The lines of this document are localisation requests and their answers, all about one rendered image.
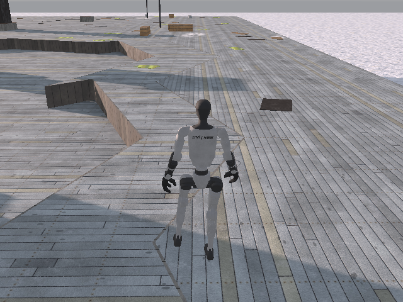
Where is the right robot forearm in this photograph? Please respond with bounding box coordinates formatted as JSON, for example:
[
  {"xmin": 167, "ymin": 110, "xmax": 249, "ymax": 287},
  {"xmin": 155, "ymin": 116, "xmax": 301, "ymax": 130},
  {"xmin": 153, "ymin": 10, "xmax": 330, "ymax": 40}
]
[{"xmin": 226, "ymin": 152, "xmax": 237, "ymax": 174}]

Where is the robot left upper arm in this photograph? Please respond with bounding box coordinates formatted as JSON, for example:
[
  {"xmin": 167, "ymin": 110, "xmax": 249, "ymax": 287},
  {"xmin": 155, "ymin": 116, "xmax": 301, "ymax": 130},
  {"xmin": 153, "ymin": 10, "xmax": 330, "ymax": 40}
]
[{"xmin": 172, "ymin": 126, "xmax": 190, "ymax": 162}]

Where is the robot left thigh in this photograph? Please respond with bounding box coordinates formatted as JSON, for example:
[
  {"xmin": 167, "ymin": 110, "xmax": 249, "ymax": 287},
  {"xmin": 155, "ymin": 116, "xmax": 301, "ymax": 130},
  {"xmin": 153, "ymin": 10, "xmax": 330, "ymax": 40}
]
[{"xmin": 179, "ymin": 174, "xmax": 193, "ymax": 208}]

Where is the robot left hand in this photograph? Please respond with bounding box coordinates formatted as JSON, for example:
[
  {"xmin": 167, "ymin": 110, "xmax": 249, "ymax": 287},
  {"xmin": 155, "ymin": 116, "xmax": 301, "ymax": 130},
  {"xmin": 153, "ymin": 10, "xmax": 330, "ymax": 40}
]
[{"xmin": 162, "ymin": 177, "xmax": 176, "ymax": 193}]

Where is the humanoid robot head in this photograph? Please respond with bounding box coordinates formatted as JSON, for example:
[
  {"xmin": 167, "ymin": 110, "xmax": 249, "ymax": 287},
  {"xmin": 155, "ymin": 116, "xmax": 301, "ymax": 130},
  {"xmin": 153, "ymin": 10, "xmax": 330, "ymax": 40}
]
[{"xmin": 192, "ymin": 99, "xmax": 213, "ymax": 130}]

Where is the left robot forearm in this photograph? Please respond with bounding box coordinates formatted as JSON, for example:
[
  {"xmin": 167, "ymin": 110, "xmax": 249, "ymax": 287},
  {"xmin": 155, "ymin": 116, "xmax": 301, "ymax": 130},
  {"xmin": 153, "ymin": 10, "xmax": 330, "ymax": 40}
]
[{"xmin": 164, "ymin": 152, "xmax": 178, "ymax": 180}]

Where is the robot right hand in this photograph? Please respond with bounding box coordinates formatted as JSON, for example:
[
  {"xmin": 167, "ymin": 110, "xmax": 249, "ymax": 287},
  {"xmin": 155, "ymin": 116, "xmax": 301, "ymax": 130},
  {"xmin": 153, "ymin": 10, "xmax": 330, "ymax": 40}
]
[{"xmin": 224, "ymin": 171, "xmax": 239, "ymax": 183}]

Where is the robot right upper arm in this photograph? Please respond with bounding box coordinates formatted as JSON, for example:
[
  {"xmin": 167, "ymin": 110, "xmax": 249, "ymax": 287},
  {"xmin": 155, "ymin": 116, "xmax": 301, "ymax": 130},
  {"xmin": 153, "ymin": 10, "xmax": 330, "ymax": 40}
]
[{"xmin": 216, "ymin": 127, "xmax": 232, "ymax": 161}]

